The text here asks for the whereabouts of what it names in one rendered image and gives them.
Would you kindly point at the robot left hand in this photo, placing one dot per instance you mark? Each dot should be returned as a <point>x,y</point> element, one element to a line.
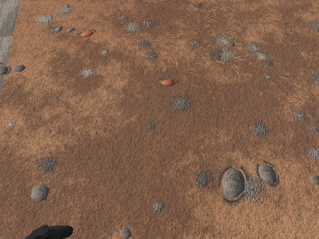
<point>51,232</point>

